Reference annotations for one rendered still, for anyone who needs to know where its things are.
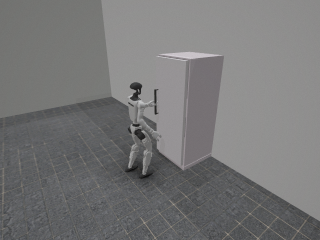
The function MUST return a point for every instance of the robot right upper arm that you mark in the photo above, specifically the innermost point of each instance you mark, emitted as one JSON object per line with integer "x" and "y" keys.
{"x": 141, "y": 106}

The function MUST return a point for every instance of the right robot hand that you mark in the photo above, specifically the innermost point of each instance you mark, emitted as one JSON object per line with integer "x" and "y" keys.
{"x": 155, "y": 135}

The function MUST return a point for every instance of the handle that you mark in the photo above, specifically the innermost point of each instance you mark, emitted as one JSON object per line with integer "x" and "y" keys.
{"x": 155, "y": 101}

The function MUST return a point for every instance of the robot left foot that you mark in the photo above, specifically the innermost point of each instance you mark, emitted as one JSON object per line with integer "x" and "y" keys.
{"x": 132, "y": 168}

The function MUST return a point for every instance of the humanoid robot head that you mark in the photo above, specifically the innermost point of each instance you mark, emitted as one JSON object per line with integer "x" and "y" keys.
{"x": 136, "y": 86}

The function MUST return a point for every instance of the fridge door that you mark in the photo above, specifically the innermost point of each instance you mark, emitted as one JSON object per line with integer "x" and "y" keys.
{"x": 172, "y": 85}

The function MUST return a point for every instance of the left robot hand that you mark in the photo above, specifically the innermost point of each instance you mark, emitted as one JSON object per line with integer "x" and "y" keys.
{"x": 151, "y": 103}

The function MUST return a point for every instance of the robot right forearm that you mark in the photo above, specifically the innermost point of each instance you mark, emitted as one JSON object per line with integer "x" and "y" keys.
{"x": 146, "y": 127}

